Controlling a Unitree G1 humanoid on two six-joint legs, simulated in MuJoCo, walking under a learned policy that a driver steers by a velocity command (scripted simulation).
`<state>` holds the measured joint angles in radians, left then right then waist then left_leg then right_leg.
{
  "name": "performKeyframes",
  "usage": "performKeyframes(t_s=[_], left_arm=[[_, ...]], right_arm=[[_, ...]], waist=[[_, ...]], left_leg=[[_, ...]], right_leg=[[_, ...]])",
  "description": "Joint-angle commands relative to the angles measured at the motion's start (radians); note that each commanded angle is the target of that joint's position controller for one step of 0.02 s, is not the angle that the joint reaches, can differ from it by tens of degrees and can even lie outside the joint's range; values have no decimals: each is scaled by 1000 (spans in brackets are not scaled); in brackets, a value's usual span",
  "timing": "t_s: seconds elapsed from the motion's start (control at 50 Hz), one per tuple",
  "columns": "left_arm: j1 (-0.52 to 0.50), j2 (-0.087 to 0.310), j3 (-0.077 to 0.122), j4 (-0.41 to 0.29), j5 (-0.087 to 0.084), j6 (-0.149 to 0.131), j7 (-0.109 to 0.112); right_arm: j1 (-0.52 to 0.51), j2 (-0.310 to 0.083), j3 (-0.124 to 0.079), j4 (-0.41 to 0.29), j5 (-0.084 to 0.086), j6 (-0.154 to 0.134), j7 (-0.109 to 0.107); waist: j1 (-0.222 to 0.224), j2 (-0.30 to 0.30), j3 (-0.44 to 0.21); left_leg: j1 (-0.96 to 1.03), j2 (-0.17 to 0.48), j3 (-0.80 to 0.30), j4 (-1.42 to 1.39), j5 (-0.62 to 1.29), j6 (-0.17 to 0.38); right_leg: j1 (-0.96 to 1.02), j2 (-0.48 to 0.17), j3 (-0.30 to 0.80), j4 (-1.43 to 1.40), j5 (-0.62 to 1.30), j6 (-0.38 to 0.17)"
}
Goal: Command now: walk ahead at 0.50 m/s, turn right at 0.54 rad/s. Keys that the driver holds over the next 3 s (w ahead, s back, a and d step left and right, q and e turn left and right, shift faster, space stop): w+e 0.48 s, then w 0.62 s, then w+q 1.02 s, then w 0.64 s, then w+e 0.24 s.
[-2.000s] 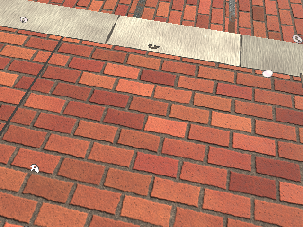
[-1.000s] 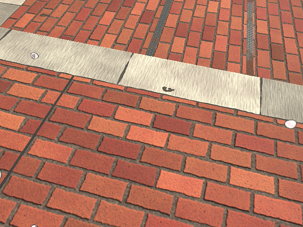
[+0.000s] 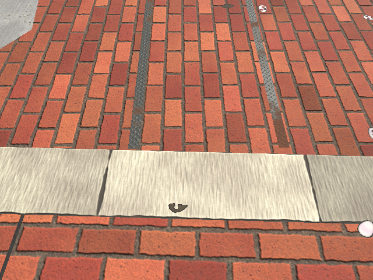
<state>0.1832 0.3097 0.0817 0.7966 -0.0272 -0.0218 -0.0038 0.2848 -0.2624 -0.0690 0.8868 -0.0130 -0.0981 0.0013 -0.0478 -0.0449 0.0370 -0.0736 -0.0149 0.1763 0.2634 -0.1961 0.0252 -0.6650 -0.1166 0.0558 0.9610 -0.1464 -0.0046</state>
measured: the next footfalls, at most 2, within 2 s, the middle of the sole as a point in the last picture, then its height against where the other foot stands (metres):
right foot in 0.22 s outside the picture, level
left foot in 0.76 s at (197, 233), level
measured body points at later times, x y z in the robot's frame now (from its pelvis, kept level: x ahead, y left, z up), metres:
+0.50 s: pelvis +0.27 -0.09 +0.00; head +0.29 -0.12 +0.45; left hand +0.41 +0.17 -0.10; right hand +0.38 -0.40 -0.10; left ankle +0.45 +0.07 -0.67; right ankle +0.24 -0.14 -0.75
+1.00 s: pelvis +0.60 -0.11 +0.00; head +0.61 -0.13 +0.45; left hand +0.80 +0.06 -0.12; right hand +0.52 -0.35 -0.14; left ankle +0.62 -0.03 -0.75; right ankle +0.58 -0.26 -0.67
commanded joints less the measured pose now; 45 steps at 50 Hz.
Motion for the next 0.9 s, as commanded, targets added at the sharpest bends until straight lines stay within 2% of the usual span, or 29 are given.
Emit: performKeyframes(t_s=[0.02,0.08,0.14,0.18,0.2,0.22,0.24,0.26,0.28,0.3,0.32,0.34,0.36,0.4,0.46,0.52,0.54,0.56,0.6,0.64,0.7,0.74,0.76,0.78,0.8,0.82,0.84,0.86,0.9], left_arm=[[-37,7,-8,-75,4,-10,-20],[-131,6,-13,-117,6,-10,-37],[-168,28,-6,-154,6,-5,-50],[-106,65,14,-156,7,1,-51],[9,98,36,-130,3,4,-49],[186,161,73,-78,0,10,-36],[279,261,98,-55,-9,20,-13],[219,312,93,-102,-3,-2,-23],[220,210,64,-111,2,-20,-35],[187,174,52,-105,8,-36,-35],[119,145,43,-114,8,-44,-34],[60,112,33,-126,11,-45,-29],[34,99,26,-141,23,-45,-23],[42,107,27,-141,18,-49,-12],[101,137,36,-124,13,-49,10],[134,122,31,-108,11,-40,21],[216,46,-12,-71,166,-85,-59],[231,55,3,-60,155,-100,-95],[267,91,5,-46,116,-110,-118],[325,91,-2,-18,108,-104,-104],[321,123,-3,6,109,-85,-89],[259,145,-4,8,109,-86,-87],[253,138,-8,11,120,-90,-90],[309,58,-33,5,133,-97,-84],[482,-33,-66,9,155,-116,-88],[307,25,-45,-19,110,-112,-99],[168,30,-33,-63,88,-107,-83],[129,43,-33,-59,96,-103,-54],[138,6,-54,-46,141,-90,-40]], right_arm=[[-82,-161,-36,-68,4,-11,-12],[-39,-184,-45,-49,18,4,-17],[-19,-211,-56,-35,36,25,-17],[-36,-241,-65,-40,46,40,-20],[-53,-247,-66,-45,51,49,-20],[-51,-224,-55,-50,46,52,-22],[-13,-123,-22,-75,-5,44,-19],[34,-54,7,-132,1,9,-8],[-106,-161,-14,-143,45,-25,2],[-156,-171,-16,-164,65,-42,6],[-147,-159,-15,-146,44,-48,-4],[-133,-168,-23,-133,19,-43,-10],[-116,-169,-26,-129,13,-30,-7],[-113,-147,-25,-131,4,-10,-6],[-211,-115,-15,-165,-3,3,-9],[-297,-84,-1,-186,5,-5,4],[-192,36,71,-157,-102,23,48],[-205,-3,64,-155,-106,45,66],[-288,-85,53,-193,-75,57,63],[-362,-95,65,-220,-57,46,44],[-433,-77,85,-246,-52,32,32],[-374,-127,68,-235,-32,19,27],[-257,-175,50,-200,-12,6,22],[-41,-213,39,-139,-17,-8,23],[240,-222,30,-77,-29,0,24],[394,-172,43,-12,-58,4,25],[306,-180,31,-9,-53,-17,24],[158,-138,39,-34,-43,-20,20],[35,-24,71,-70,-35,-17,10]], waist=[[18,96,22],[-14,84,49],[-5,95,55],[49,125,-6],[119,121,-68],[203,90,-158],[186,-134,-218],[94,-256,-377],[170,-73,-332],[153,-48,-204],[103,40,-136],[65,34,-103],[41,6,-93],[30,11,-84],[57,15,-44],[95,-25,-24],[73,-106,-35],[88,-55,14],[106,-12,24],[143,-16,26],[158,-30,28],[84,-27,-17],[34,-15,-93],[-14,92,-298],[-47,299,-550],[-153,197,-432],[-115,131,-160],[-57,84,-35],[17,75,-70]], left_leg=[[-21,271,-78,-151,240,142],[46,291,-25,-140,253,130],[143,319,9,-69,384,105],[171,316,40,83,704,84],[147,295,63,249,813,66],[23,251,84,488,748,28],[-276,172,82,832,91,-24],[-620,-26,-137,1105,-437,-61],[-728,24,-264,1144,-372,-36],[-768,63,-250,1091,-275,-9],[-706,110,-257,1006,-194,-6],[-630,138,-263,920,-144,-14],[-568,151,-267,887,-109,-21],[-535,143,-250,807,-70,-49],[-573,114,-236,625,78,-89],[-524,77,-225,404,271,-93],[-481,88,-222,465,320,-87],[-522,106,-227,470,309,-82],[-590,113,-225,419,284,-69],[-681,103,-218,337,224,-52],[-605,56,-163,251,190,-15],[-361,-5,-95,219,241,37],[-136,-26,-84,260,284,75],[242,73,-173,356,466,195],[748,346,-614,275,424,447],[699,396,-822,109,196,392],[445,371,-721,45,-31,279],[199,344,-611,0,-62,255],[5,304,-491,-76,122,263]], right_leg=[[9,-20,-11,-150,144,-2],[10,-5,-57,-256,159,-20],[21,23,-93,-311,67,-58],[148,89,-151,-314,-36,-99],[297,138,-180,-345,-42,-129],[566,179,-165,-391,1,-168],[825,-20,155,-410,49,-236],[1059,-211,756,-612,-267,-443],[1029,-214,737,-710,-292,-384],[918,-185,599,-707,-225,-345],[772,-139,483,-697,-108,-309],[658,-100,392,-702,-4,-289],[587,-75,350,-722,54,-282],[524,-53,295,-745,158,-288],[488,-21,233,-755,206,-274],[465,22,177,-750,129,-227],[417,21,166,-731,65,-255],[425,-16,198,-732,54,-270],[514,-62,248,-709,76,-282],[683,-103,285,-694,125,-286],[742,-116,282,-691,225,-251],[666,-72,219,-622,488,-191],[595,-4,156,-510,639,-129],[440,100,98,-256,517,-59],[94,264,68,66,-118,14],[-107,284,98,375,-444,8],[-215,195,120,435,-349,-32],[-184,109,103,400,-247,-51],[-18,26,96,280,-145,-66]])
Over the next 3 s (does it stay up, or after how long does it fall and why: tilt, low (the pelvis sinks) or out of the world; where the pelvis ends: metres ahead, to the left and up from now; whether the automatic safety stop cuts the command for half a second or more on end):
stays up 1.71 -0.13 -0.16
